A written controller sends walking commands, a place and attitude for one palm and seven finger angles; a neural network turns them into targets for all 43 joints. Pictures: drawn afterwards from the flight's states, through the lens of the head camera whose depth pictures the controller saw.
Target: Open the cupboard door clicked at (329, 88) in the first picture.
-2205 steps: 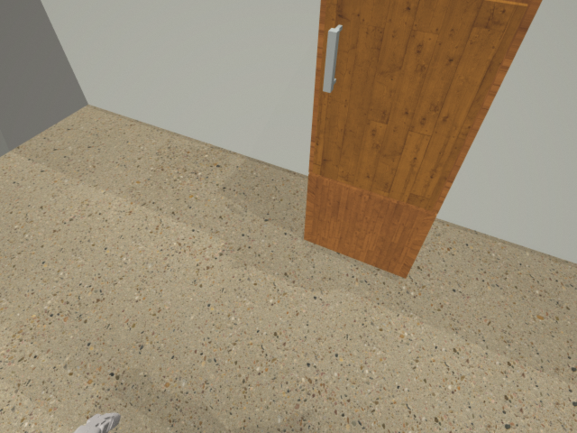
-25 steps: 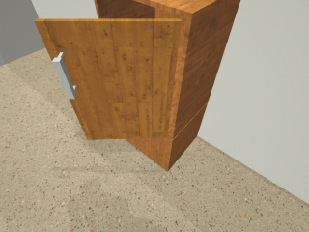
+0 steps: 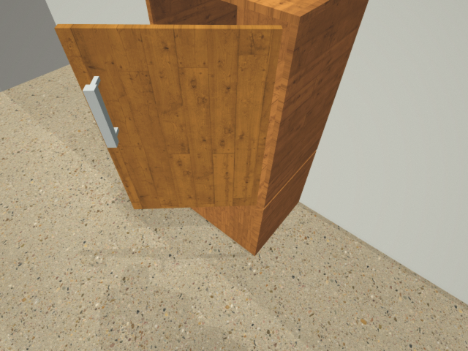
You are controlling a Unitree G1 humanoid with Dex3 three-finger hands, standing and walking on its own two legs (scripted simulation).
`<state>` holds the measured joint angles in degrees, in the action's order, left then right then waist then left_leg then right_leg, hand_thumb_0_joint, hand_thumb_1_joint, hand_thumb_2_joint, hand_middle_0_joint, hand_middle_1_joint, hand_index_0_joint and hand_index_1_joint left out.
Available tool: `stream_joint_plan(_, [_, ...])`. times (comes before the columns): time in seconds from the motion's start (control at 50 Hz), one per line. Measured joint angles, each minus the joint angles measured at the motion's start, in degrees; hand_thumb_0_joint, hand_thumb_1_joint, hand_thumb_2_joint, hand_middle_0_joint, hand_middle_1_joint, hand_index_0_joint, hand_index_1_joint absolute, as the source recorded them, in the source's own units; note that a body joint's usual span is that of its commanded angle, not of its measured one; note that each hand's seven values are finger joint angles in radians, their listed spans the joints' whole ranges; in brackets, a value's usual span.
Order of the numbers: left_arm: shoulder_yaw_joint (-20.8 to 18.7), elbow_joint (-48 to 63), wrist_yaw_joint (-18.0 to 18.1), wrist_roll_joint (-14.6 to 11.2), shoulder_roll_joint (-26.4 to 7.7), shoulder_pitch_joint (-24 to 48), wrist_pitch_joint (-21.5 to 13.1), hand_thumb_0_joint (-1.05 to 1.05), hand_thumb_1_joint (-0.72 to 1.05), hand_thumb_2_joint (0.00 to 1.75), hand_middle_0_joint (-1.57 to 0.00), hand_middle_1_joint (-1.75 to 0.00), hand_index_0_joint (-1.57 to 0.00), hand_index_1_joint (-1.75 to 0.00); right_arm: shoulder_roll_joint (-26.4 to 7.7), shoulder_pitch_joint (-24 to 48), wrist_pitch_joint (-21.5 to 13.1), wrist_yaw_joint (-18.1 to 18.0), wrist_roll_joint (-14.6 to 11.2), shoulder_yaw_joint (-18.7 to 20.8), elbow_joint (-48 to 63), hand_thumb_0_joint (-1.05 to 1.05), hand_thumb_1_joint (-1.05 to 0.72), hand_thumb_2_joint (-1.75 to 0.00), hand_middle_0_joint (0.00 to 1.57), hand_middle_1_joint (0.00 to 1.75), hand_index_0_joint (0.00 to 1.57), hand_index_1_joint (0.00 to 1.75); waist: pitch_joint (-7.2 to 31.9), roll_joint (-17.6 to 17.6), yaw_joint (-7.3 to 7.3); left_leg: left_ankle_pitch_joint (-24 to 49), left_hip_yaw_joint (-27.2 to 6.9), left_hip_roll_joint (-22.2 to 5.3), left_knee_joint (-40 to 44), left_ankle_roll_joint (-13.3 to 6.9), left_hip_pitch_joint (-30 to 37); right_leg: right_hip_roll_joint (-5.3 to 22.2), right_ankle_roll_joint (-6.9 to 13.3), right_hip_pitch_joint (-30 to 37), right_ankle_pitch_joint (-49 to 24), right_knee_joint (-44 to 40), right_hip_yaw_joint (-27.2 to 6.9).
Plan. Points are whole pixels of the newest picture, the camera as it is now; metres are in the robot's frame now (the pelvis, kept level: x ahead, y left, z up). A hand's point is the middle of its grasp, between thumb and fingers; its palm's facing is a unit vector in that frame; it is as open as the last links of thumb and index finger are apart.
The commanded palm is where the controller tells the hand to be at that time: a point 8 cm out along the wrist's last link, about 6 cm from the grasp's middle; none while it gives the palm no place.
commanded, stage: shuffle to correct the standing spot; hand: left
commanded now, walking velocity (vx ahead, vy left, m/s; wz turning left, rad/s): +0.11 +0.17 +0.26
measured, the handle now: (104, 113) +0.56 +0.33 +0.08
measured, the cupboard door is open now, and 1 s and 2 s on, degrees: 42 42 42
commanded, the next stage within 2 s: come to a stop and stand still in 0.22 s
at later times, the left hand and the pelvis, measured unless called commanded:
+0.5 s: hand out of the picture +0.07 +0.25 -0.17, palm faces +0.12 -0.97 -0.20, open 7.4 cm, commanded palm none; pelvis +0.04 +0.06 +0.00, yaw +5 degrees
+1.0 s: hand out of the picture +0.09 +0.19 -0.17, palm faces +0.09 -0.97 -0.22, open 7.3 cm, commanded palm none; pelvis +0.05 +0.01 +0.00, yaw +5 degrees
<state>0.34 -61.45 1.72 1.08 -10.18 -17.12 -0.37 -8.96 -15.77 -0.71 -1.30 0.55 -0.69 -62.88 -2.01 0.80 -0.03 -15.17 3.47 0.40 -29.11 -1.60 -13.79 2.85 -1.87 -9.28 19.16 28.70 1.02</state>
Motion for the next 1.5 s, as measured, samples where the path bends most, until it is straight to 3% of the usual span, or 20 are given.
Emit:
stream_joint_plan(0.12, [-0.9, 1.1, -0.4, 0.4, 0.7, -0.6, 0.3, 0.00, 0.90, 0.90, -0.20, -0.30, -0.20, -0.29, -0.7, -0.5, 1.5, 0.6, 0.2, 0.7, 1.1, 0.00, -0.91, -0.90, 0.20, 0.30, 0.20, 0.30, 0.1, -0.3, -0.16, -3.1, -1.0, 0.1, -5.4, -0.1, -2.4, 0.3, 0.0, -0.8, 2.8, 3.5, 1.3])
stream_joint_plan(0.2, [-2.0, 2.2, -0.2, 0.8, 0.5, -1.5, -0.1, 0.00, 0.90, 0.90, -0.21, -0.30, -0.20, -0.29, -1.7, -0.2, 2.5, 1.0, 0.3, 1.5, 2.1, 0.00, -0.91, -0.90, 0.20, 0.30, 0.20, 0.30, -0.3, 0.5, -0.86, -9.4, 0.6, -0.2, -12.0, 0.5, -5.5, 1.8, -0.9, -0.1, 4.8, 5.2, 3.0])
stream_joint_plan(0.24, [-2.5, 2.5, -0.2, 0.9, -0.2, -2.0, 0.0, 0.00, 0.90, 0.90, -0.21, -0.30, -0.20, -0.29, -2.0, 0.4, 2.2, 1.1, 0.2, 1.7, 2.9, 0.00, -0.91, -0.90, 0.20, 0.30, 0.20, 0.29, -0.9, 1.9, -1.16, -5.4, 2.1, 0.1, -9.0, 0.2, -4.7, 3.4, -1.8, 0.1, 6.1, 6.7, 3.1])
stream_joint_plan(0.28, [-3.0, 2.1, -0.3, 0.6, -0.9, -2.0, 1.0, 0.00, 0.90, 0.90, -0.21, -0.30, -0.20, -0.29, -2.3, 1.1, 1.1, 1.1, 0.4, 1.9, 4.0, 0.00, -0.91, -0.90, 0.20, 0.30, 0.20, 0.29, -1.2, 3.2, -1.30, -3.2, 3.3, 1.3, -9.0, -2.0, -4.5, 4.5, -0.7, -3.0, 9.5, 14.3, 2.1])
stream_joint_plan(0.32, [-3.1, 1.5, -0.3, 0.6, -1.1, -1.4, 2.3, 0.01, 0.90, 0.90, -0.21, -0.30, -0.20, -0.29, -2.6, 1.6, 0.5, 0.8, 0.5, 2.0, 5.2, 0.00, -0.91, -0.90, 0.20, 0.30, 0.20, 0.29, -0.9, 2.6, -1.07, -4.5, 3.6, 1.4, -8.4, -3.6, -4.1, 3.1, 0.9, -8.6, 13.6, 26.7, 1.1])
stream_joint_plan(0.36, [-3.3, 1.5, -0.5, 0.7, -1.3, -0.3, 2.7, 0.01, 0.91, 0.90, -0.20, -0.30, -0.20, -0.29, -2.5, 1.8, 0.1, 0.5, 0.6, 2.0, 5.9, 0.00, -0.91, -0.90, 0.20, 0.30, 0.20, 0.29, -0.7, 1.8, -0.56, -4.0, 3.5, 1.6, -5.6, -4.1, -2.8, 2.3, 1.8, -13.3, 12.0, 34.9, 1.6])
stream_joint_plan(0.4, [-3.3, 2.0, -0.6, 0.7, -1.6, 1.2, 2.3, 0.01, 0.91, 0.90, -0.20, -0.30, -0.20, -0.29, -1.9, 1.8, -0.4, 0.1, 0.7, 1.5, 6.1, 0.00, -0.91, -0.90, 0.20, 0.30, 0.20, 0.29, -0.9, 1.6, -0.38, -2.0, 3.3, 2.2, -1.7, -4.1, -1.0, 1.9, 1.5, -16.7, 7.8, 37.7, 2.2])
stream_joint_plan(0.48, [-2.8, 3.7, -0.2, 0.4, -1.5, 4.4, 1.5, 0.01, 0.91, 0.90, -0.20, -0.30, -0.20, -0.29, 0.0, 1.5, -1.4, -0.7, 0.5, 0.5, 5.6, 0.00, -0.91, -0.90, 0.20, 0.30, 0.20, 0.29, -1.4, 1.3, -0.39, 1.0, 2.5, 3.2, 4.5, -4.6, 1.9, 0.9, 0.1, -19.1, 2.1, 33.3, 2.2])
stream_joint_plan(0.56, [-2.1, 4.6, 0.2, 0.2, -0.5, 6.7, 1.7, 0.01, 0.91, 0.90, -0.20, -0.30, -0.20, -0.29, 0.6, 1.1, -0.9, -1.3, 0.4, 0.6, 4.3, 0.00, -0.93, -0.90, 0.21, 0.30, 0.21, 0.30, -1.7, 0.8, 0.22, 1.7, 1.4, 3.8, 6.5, -4.7, 3.7, -0.1, -0.4, -17.3, 0.3, 25.4, 1.1])
stream_joint_plan(0.72, [-1.4, 5.3, 0.3, 0.0, 1.3, 8.7, 2.6, 0.00, 0.91, 0.90, -0.20, -0.30, -0.20, -0.29, 1.1, 0.8, 0.3, -1.3, 0.7, 1.3, 3.5, 0.00, -0.92, -0.90, 0.21, 0.30, 0.21, 0.30, -2.3, 0.0, 1.57, 0.3, 1.2, 3.4, 4.5, -4.0, 3.7, -1.0, 0.4, -11.1, 2.1, 14.4, 0.5])
stream_joint_plan(0.82, [-1.2, 5.3, 0.4, 0.0, 1.5, 7.8, 1.0, 0.00, 0.91, 0.90, -0.20, -0.30, -0.20, -0.29, 0.8, 0.6, 0.6, -1.0, 0.3, 1.7, 2.5, 0.00, -0.92, -0.90, 0.21, 0.30, 0.21, 0.30, -1.8, -0.4, 1.10, -1.9, 2.0, 2.5, 0.2, -2.3, 1.3, -1.5, 1.4, -4.9, -2.5, 1.8, -0.2])
stream_joint_plan(0.92, [-0.6, 3.8, 0.5, -0.4, 0.7, 5.8, 0.3, 0.00, 0.92, 0.90, -0.20, -0.30, -0.20, -0.29, 0.7, 0.6, 0.9, -0.5, 0.1, 1.6, 1.4, 0.00, -0.92, -0.90, 0.20, 0.30, 0.20, 0.30, -0.8, -0.3, 2.02, -0.9, 1.5, 1.5, 1.8, -0.8, 2.1, -2.5, 3.2, -4.8, -2.4, 1.7, 0.3])
stream_joint_plan(1.12, [-0.1, 0.8, 0.4, -0.5, 0.1, 2.7, 0.0, 0.00, 0.93, 0.90, -0.20, -0.30, -0.20, -0.29, 1.1, 0.2, 0.5, -0.4, 0.0, 0.5, -1.8, 0.00, -0.91, -0.90, 0.20, 0.30, 0.20, 0.29, 1.0, 0.0, 0.35, 1.2, 0.6, -0.1, 5.2, 0.7, 4.5, -4.2, 4.6, -1.9, -4.6, -2.4, 1.2])
stream_joint_plan(1.5, [0.9, -2.9, 0.0, -0.6, 3.4, -2.4, -0.9, 0.01, 0.91, 0.90, -0.20, -0.30, -0.20, -0.29, 2.1, -0.6, 0.4, -0.7, -0.1, -0.1, -3.5, 0.00, -0.91, -0.90, 0.20, 0.30, 0.20, 0.29, 1.0, 0.1, -0.46, 2.1, -0.6, -1.5, 6.4, 2.3, 5.2, -5.7, 6.2, -0.4, -5.8, -5.0, 2.4])
